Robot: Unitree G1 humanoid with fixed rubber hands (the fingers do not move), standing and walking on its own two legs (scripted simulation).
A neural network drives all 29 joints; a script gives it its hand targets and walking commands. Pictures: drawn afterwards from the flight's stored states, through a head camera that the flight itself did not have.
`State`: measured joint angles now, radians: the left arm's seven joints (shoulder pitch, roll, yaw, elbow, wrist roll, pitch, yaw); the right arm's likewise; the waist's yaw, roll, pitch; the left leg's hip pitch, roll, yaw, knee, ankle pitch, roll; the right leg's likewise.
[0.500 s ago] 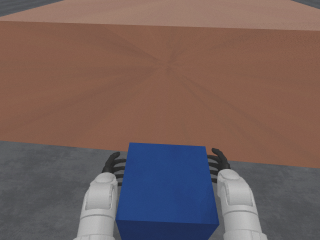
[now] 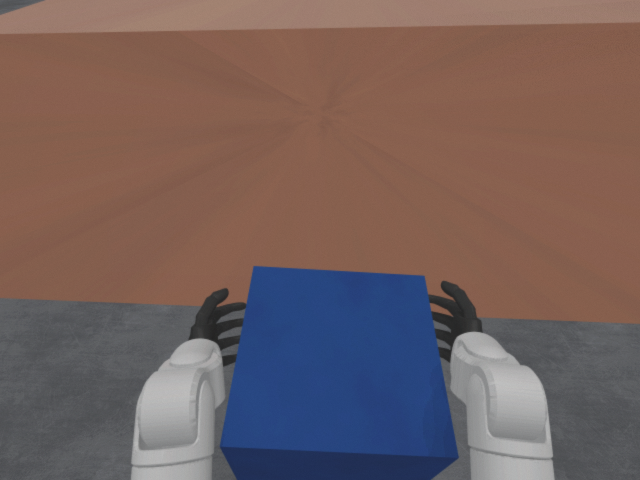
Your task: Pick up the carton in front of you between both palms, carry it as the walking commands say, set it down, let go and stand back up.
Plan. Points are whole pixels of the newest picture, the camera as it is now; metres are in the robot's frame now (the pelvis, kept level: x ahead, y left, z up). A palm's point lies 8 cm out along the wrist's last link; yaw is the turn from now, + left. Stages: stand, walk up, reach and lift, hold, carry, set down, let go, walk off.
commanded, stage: carry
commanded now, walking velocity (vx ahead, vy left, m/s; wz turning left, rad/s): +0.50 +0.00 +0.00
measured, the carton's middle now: (331, 391) +0.26 +0.00 +0.00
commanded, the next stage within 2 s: none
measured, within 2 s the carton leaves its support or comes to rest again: neither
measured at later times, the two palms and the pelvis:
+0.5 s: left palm (229, 216) +0.53 +0.16 +0.08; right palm (407, 216) +0.52 -0.14 +0.08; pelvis +0.26 +0.03 -0.01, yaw -3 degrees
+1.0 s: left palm (267, 135) +0.82 +0.12 +0.09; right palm (400, 131) +0.83 -0.18 +0.08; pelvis +0.56 -0.03 +0.00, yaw +0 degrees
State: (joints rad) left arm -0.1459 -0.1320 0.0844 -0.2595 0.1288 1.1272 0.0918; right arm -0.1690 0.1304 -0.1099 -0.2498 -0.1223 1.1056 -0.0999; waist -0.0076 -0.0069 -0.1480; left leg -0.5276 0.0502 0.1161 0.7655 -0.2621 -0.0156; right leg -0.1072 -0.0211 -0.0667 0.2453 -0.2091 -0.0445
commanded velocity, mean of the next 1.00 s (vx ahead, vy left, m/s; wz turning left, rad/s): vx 0.50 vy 0.00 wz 0.00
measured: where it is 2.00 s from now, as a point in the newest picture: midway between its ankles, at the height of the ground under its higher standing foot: (326, 272)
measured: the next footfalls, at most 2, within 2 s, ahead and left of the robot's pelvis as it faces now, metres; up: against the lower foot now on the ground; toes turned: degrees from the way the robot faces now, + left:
left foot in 0.18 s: +0.24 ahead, +0.12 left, +0.00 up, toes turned +10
right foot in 0.64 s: +0.53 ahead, -0.10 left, +0.00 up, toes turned -14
